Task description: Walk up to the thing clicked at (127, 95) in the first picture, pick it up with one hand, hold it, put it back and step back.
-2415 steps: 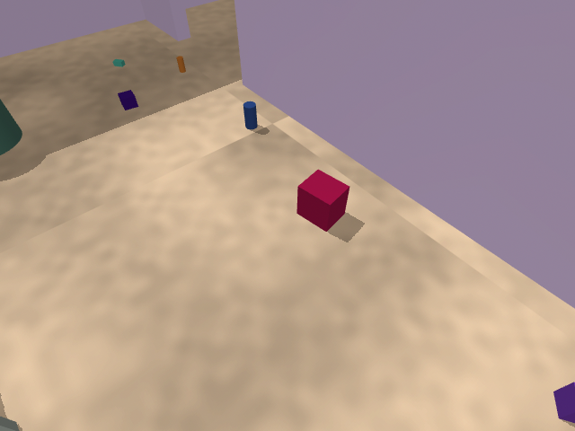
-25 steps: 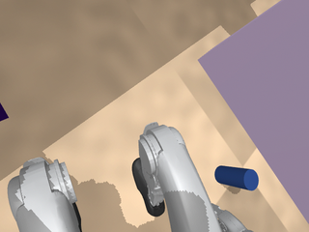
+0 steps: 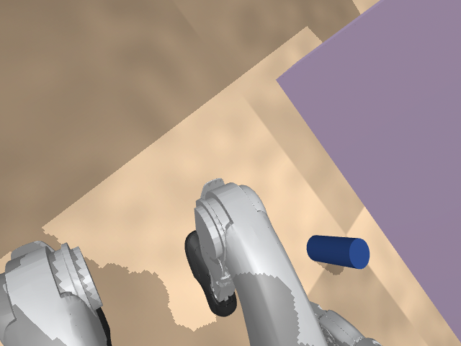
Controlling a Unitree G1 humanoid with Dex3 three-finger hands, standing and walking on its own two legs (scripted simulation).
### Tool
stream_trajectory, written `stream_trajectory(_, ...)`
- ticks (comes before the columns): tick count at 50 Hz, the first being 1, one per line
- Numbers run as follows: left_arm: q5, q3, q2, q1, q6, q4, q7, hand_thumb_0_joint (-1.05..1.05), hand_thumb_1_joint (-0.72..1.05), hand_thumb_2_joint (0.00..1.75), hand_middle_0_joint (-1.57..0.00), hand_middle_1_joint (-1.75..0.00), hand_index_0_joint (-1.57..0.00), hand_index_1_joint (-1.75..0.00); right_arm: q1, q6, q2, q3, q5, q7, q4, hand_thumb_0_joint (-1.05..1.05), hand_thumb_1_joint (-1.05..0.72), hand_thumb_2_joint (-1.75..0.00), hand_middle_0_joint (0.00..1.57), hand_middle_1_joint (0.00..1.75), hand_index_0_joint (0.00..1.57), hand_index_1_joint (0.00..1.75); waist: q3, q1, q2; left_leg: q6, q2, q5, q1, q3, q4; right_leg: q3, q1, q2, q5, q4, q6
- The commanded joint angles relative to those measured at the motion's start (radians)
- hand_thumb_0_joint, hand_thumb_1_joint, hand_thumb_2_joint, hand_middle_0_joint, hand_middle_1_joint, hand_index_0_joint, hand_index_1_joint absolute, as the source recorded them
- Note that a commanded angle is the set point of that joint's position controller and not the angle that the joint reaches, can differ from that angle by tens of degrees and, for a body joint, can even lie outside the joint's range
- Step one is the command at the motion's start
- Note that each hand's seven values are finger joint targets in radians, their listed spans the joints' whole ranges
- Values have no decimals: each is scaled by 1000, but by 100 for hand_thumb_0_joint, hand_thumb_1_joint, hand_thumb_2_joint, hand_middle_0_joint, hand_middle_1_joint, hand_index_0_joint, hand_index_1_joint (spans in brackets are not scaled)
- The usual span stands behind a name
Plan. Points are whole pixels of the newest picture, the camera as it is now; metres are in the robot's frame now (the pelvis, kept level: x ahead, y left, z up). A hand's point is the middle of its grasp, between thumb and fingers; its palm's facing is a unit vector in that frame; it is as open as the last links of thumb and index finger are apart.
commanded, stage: open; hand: left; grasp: from above
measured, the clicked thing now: out of the picture +0.45 +0.31 -0.27
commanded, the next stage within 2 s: withdraw in 0.94 s
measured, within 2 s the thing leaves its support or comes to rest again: neither
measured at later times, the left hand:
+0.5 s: hand out of the picture +0.45 +0.31 -0.24, palm faces -0.40 -0.20 -0.89, open 13.0 cm
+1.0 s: hand out of the picture +0.44 +0.32 -0.24, palm faces -0.42 -0.20 -0.88, open 14.2 cm
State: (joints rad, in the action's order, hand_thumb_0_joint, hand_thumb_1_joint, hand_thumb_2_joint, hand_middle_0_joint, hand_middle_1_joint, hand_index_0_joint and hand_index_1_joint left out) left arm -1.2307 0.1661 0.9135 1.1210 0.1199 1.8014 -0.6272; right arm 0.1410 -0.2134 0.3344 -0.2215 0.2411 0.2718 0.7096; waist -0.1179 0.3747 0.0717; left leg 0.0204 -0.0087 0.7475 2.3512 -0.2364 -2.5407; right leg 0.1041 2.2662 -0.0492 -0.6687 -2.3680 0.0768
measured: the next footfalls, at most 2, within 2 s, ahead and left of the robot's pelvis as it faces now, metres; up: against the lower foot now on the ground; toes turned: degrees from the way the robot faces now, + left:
none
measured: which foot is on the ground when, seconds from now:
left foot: down 0.00-1.00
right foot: down 0.00-1.00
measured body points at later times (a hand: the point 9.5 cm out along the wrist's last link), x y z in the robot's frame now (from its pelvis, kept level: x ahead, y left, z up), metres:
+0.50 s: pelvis +0.00 +0.00 +0.00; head +0.27 +0.12 +0.33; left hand +0.47 +0.32 -0.19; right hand +0.02 -0.25 -0.06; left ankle +0.05 +0.13 -0.27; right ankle +0.11 -0.13 -0.27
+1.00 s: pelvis +0.00 +0.00 +0.00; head +0.28 +0.11 +0.34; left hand +0.46 +0.32 -0.19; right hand +0.03 -0.25 -0.06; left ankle +0.05 +0.13 -0.27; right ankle +0.11 -0.13 -0.27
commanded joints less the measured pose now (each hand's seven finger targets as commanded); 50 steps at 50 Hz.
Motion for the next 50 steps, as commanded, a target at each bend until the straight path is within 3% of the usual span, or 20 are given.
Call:
stream_trajectory(1,10,-29,178,247,4,-69,-32,0,40,96,-86,-80,-85,-82,208,-10,316,82,-3,-3,10,0,-90,-90,20,30,20,30,609,54,-406,-38,27,-219,-435,110,271,145,-363,-30,235,197,-95)
stream_trajectory(3,2,-10,212,249,6,-68,-34,0,39,97,-86,-79,-84,-81,221,-11,319,75,4,-3,18,0,-90,-90,20,30,20,30,620,65,-405,-37,27,-239,-451,109,267,147,-385,-29,254,199,-92)
stream_trajectory(10,3,-20,225,262,8,-68,-45,0,-17,90,-38,-85,-37,-86,208,-18,338,67,6,-2,17,0,-89,-90,20,30,20,30,602,63,-444,-33,30,-225,-457,103,278,153,-372,-35,245,202,-94)
stream_trajectory(15,2,-4,258,281,10,-87,-59,0,-38,96,-26,-90,-24,-92,196,-32,334,54,7,1,17,0,-89,-90,20,30,20,30,610,54,-452,-27,34,-199,-472,92,285,160,-350,-31,223,194,-95)
stream_trajectory(18,-5,-3,250,279,3,-99,-67,0,-43,101,-24,-91,-21,-94,202,-33,333,60,9,6,15,0,-90,-90,20,30,20,30,645,57,-487,-20,35,-248,-517,87,282,162,-358,-30,267,179,-97)
stream_trajectory(20,1,-40,206,270,-1,-79,-67,0,-45,101,-22,-92,-19,-95,194,-33,330,58,14,9,15,0,-90,-90,20,30,20,30,626,72,-479,-24,35,-243,-486,97,276,160,-377,-41,270,193,-97)
stream_trajectory(21,6,-26,220,257,-4,-51,-66,0,-48,103,-19,-93,-16,-96,200,-35,326,56,13,11,22,0,-90,-90,20,30,20,30,592,80,-438,-30,35,-224,-455,97,269,159,-374,-38,261,199,-92)
stream_trajectory(22,8,7,265,260,-4,-109,-72,0,-50,103,-17,-95,-14,-98,210,-34,338,59,6,11,23,0,-89,-90,20,30,20,30,638,50,-471,-26,34,-252,-475,97,282,159,-389,-37,274,202,-94)
stream_trajectory(26,10,-10,229,255,-19,-81,-58,0,-54,103,-14,-95,-11,-98,204,-40,325,55,13,23,27,0,-89,-90,20,30,20,30,606,71,-487,-20,37,-259,-498,85,281,165,-358,-31,278,178,-97)
stream_trajectory(27,13,2,245,248,-19,-108,-58,0,-56,103,-12,-96,-9,-99,208,-37,342,66,8,20,22,0,-89,-90,20,30,20,30,638,56,-501,-19,35,-272,-507,89,291,162,-373,-35,287,184,-99)
stream_trajectory(30,14,-8,236,240,-25,-92,-49,0,-58,106,-10,-98,-7,-101,211,-40,336,65,8,25,21,0,-89,-90,20,30,20,30,615,68,-473,-26,34,-260,-484,98,274,158,-383,-34,283,196,-95)
stream_trajectory(32,26,5,245,244,-24,-123,-49,0,-60,107,-9,-97,-6,-101,207,-41,336,68,-1,23,29,0,-89,-90,20,30,20,30,656,46,-510,-16,38,-285,-523,85,283,162,-361,-29,294,176,-100)
stream_trajectory(36,22,-10,217,234,-22,-101,-36,0,-59,105,-8,-99,-6,-102,214,-42,332,70,1,31,23,0,-89,-90,20,30,20,30,613,68,-477,-22,34,-268,-489,91,284,159,-369,-33,285,186,-98)
stream_trajectory(38,28,10,245,254,-19,-154,-40,0,-59,107,-8,-100,-6,-102,221,-40,344,80,-6,29,28,0,-89,-90,20,30,20,30,670,46,-521,-15,35,-308,-540,89,293,158,-380,-30,307,181,-103)
stream_trajectory(40,24,-24,195,236,-21,-103,-29,0,-59,105,-8,-100,-6,-102,207,-44,335,77,-4,31,25,0,-89,-90,20,30,20,30,622,69,-490,-17,37,-285,-520,89,282,162,-357,-31,293,177,-100)
stream_trajectory(42,22,-15,210,240,-16,-93,-30,0,-58,106,-8,-100,-6,-102,218,-45,326,60,-3,33,19,0,-89,-90,20,30,20,30,604,79,-451,-27,32,-271,-472,96,270,158,-378,-31,290,195,-94)
stream_trajectory(45,27,-4,249,229,-7,-109,-34,0,-59,107,-8,-100,-6,-103,220,-42,351,75,-6,23,22,0,-89,-90,20,30,20,30,622,59,-460,-28,33,-253,-473,104,287,151,-403,-35,270,210,-97)
stream_trajectory(46,31,-37,210,259,-3,-140,-32,0,-59,107,-8,-99,-5,-102,203,-46,344,72,-13,21,5,0,-89,-90,20,30,20,30,635,52,-483,-21,35,-256,-503,95,291,154,-376,-33,267,196,-101)
stream_trajectory(47,28,-12,242,228,-5,-98,-37,0,-57,106,-8,-101,-6,-103,213,-43,344,72,-7,19,20,0,-89,-90,20,30,20,30,633,60,-467,-23,36,-246,-496,94,293,158,-393,-35,261,202,-100)
stream_trajectory(50,23,-15,233,240,-1,-111,-35,0,-56,105,-9,-101,-6,-103,219,-42,342,73,-10,18,11,0,-89,-90,20,30,20,30,615,66,-455,-25,34,-247,-486,96,289,156,-382,-32,261,199,-98)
